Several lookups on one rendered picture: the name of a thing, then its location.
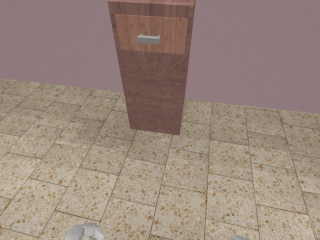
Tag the robot left hand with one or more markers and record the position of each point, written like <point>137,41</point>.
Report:
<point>91,230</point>

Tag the drawer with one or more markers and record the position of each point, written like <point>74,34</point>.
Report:
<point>172,31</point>

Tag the handle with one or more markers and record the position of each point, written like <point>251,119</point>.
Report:
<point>148,39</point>

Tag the cabinet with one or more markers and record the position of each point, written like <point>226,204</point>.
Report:
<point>154,83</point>

